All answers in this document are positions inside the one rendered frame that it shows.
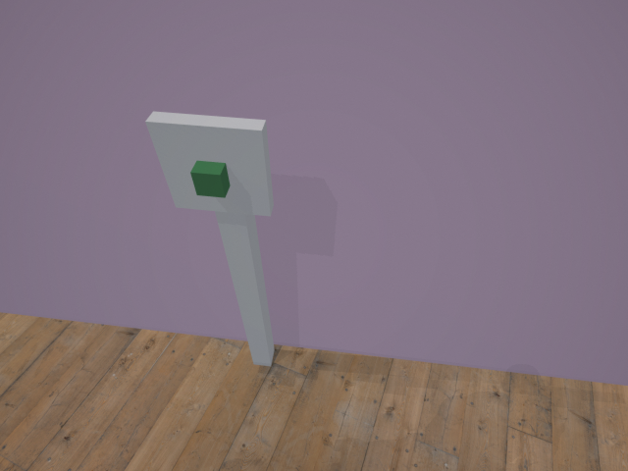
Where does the button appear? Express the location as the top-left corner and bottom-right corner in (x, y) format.
(190, 161), (230, 198)

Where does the panel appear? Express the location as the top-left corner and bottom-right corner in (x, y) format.
(145, 111), (275, 366)

